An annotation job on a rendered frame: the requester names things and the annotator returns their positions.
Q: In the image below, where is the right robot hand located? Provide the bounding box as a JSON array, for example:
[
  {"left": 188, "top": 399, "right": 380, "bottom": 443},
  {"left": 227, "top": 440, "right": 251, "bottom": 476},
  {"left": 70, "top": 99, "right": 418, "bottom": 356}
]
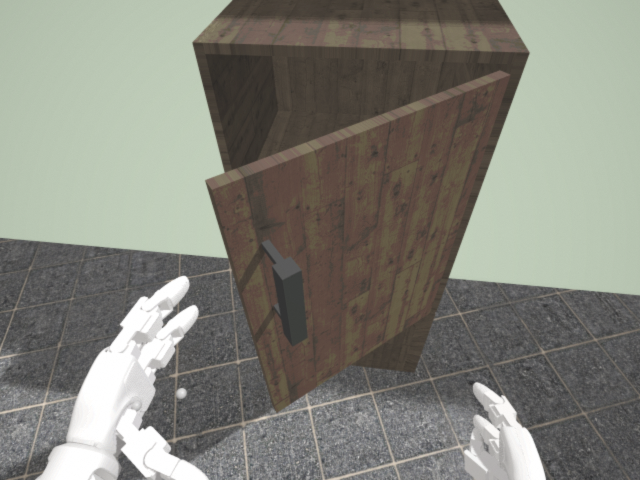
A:
[{"left": 464, "top": 382, "right": 546, "bottom": 480}]

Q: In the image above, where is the left robot hand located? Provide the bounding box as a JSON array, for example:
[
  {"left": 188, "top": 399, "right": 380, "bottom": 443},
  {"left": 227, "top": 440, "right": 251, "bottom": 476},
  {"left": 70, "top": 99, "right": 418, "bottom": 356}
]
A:
[{"left": 66, "top": 276, "right": 209, "bottom": 480}]

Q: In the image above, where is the handle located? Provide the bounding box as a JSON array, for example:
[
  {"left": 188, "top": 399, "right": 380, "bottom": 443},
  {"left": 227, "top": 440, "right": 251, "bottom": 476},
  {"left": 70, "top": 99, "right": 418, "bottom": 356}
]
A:
[{"left": 261, "top": 239, "right": 308, "bottom": 347}]

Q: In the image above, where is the left robot forearm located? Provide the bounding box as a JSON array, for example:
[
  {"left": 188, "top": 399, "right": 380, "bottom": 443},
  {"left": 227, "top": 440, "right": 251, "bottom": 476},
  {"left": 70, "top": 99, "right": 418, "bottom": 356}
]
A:
[{"left": 35, "top": 443, "right": 122, "bottom": 480}]

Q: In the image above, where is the cupboard door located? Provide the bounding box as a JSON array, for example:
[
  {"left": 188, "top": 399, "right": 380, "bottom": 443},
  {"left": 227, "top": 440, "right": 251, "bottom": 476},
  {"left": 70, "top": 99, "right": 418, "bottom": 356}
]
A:
[{"left": 205, "top": 70, "right": 511, "bottom": 413}]

